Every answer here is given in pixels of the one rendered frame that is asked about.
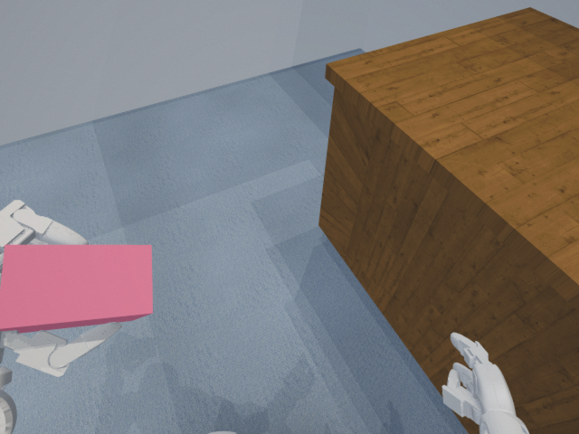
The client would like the left robot hand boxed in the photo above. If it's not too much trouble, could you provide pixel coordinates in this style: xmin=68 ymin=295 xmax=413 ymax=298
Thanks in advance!
xmin=0 ymin=200 xmax=122 ymax=377

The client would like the right robot hand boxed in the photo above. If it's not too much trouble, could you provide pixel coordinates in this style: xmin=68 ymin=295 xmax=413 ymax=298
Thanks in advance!
xmin=442 ymin=333 xmax=517 ymax=425

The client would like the robot right forearm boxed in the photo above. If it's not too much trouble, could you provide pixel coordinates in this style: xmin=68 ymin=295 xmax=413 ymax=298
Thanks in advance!
xmin=479 ymin=410 xmax=529 ymax=434

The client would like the sponge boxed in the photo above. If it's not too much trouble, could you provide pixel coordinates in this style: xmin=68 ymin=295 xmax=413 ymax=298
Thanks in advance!
xmin=0 ymin=245 xmax=153 ymax=334

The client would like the table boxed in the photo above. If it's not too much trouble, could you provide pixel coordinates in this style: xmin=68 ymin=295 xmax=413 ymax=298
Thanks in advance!
xmin=318 ymin=7 xmax=579 ymax=434

